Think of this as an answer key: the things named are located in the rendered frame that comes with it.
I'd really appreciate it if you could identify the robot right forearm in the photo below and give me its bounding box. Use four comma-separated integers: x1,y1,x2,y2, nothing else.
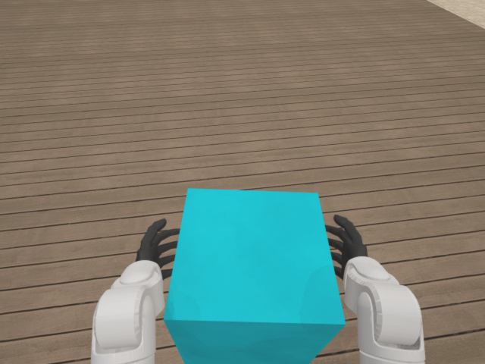
343,256,425,364

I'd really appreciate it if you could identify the carton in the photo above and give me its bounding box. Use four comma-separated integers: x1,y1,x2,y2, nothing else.
164,188,346,364

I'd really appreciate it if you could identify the left robot hand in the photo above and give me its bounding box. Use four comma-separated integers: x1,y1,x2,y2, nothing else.
136,218,180,280

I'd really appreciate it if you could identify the right robot hand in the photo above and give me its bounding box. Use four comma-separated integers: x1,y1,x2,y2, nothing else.
325,215,368,280

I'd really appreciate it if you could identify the robot left forearm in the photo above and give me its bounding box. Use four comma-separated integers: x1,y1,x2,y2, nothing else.
91,260,164,364

